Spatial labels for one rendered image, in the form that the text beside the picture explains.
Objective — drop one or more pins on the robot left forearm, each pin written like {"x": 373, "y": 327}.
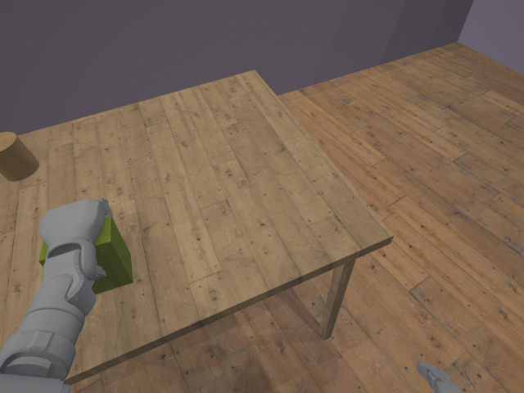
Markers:
{"x": 44, "y": 343}

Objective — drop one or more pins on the sponge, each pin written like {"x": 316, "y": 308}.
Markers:
{"x": 111, "y": 254}

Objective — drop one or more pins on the table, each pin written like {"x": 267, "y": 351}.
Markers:
{"x": 222, "y": 198}

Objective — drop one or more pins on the robot left hand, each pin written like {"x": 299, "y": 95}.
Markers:
{"x": 81, "y": 219}

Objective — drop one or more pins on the left robot upper arm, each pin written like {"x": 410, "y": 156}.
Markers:
{"x": 24, "y": 384}

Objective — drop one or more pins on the robot right hand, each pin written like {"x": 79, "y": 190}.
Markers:
{"x": 437, "y": 378}

